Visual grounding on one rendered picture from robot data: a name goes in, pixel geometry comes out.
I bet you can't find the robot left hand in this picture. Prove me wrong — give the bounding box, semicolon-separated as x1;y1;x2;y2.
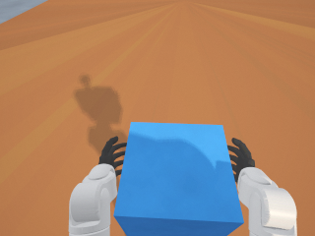
98;136;127;177

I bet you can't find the carton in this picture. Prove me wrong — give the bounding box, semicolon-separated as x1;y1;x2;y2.
113;122;244;236

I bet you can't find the right robot forearm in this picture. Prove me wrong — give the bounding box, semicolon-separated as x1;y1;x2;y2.
237;167;297;236

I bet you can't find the robot right hand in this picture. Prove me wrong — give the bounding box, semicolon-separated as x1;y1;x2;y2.
227;138;255;184

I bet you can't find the left robot forearm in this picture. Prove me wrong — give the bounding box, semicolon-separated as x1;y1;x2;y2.
68;163;118;236

